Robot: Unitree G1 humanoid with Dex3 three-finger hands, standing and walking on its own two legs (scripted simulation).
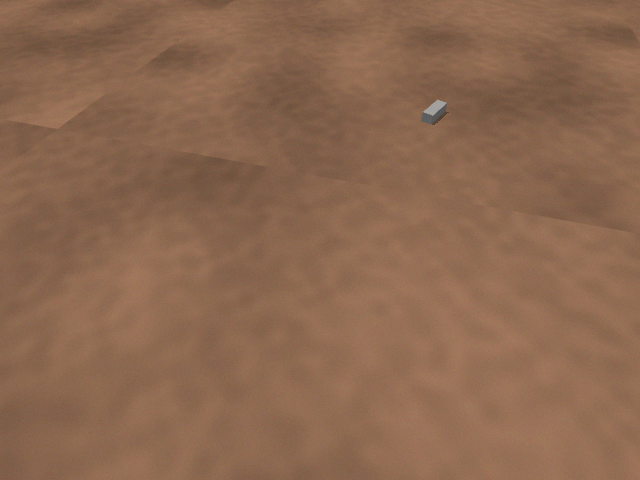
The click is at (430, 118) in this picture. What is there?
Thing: lying carton
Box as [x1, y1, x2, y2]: [421, 100, 446, 123]
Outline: 446,103 436,100 422,113 421,120 431,123 444,111
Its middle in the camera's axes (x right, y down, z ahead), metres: +0.73 -0.83 +2.38
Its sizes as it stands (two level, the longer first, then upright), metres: 0.189 0.066 0.058
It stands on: the floor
